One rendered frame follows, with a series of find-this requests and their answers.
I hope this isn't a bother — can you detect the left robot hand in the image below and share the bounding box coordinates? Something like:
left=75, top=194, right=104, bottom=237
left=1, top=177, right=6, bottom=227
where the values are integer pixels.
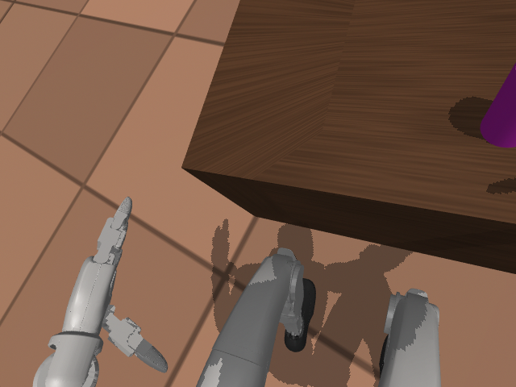
left=62, top=197, right=168, bottom=373

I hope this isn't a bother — can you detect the left robot foot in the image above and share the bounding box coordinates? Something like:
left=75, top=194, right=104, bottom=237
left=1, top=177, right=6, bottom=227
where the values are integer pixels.
left=285, top=278, right=316, bottom=352

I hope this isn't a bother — can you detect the left robot arm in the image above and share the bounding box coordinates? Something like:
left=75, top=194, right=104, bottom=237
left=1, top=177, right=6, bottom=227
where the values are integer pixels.
left=33, top=331, right=103, bottom=387

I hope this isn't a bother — can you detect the can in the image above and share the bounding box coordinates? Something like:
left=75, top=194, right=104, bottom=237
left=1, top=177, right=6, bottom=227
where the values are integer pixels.
left=480, top=63, right=516, bottom=148

